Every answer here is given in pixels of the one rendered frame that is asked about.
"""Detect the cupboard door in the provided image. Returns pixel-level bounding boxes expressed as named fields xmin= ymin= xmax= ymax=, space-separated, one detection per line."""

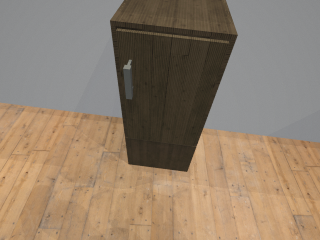
xmin=116 ymin=28 xmax=230 ymax=146

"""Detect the handle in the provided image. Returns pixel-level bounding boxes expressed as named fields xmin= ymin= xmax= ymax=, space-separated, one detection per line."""
xmin=123 ymin=59 xmax=134 ymax=100

